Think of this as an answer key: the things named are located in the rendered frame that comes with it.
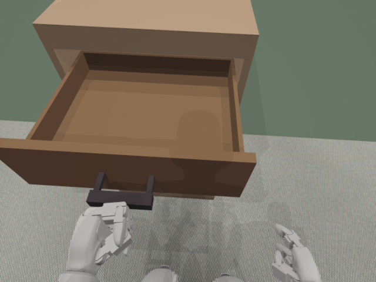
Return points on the cabinet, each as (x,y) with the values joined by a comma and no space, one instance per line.
(204,28)

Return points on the robot left hand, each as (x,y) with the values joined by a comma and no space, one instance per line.
(111,223)

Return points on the robot right hand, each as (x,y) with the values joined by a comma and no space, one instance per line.
(300,265)

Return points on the drawer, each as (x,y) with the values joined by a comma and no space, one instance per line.
(132,115)

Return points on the handle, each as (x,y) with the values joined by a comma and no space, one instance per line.
(140,201)

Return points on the robot left thigh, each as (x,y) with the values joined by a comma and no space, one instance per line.
(161,275)

